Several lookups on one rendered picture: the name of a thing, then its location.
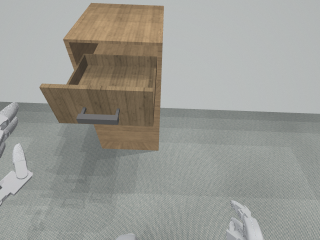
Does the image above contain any handle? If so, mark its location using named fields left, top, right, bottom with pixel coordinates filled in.
left=76, top=107, right=120, bottom=125

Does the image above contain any robot left hand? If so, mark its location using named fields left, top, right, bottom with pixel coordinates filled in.
left=0, top=102, right=33, bottom=206

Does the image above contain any cabinet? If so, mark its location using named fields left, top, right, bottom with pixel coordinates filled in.
left=63, top=3, right=164, bottom=151

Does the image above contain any robot right hand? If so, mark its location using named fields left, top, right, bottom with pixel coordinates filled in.
left=226, top=200, right=265, bottom=240

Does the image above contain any drawer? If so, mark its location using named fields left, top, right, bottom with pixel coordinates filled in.
left=39, top=53, right=157, bottom=127

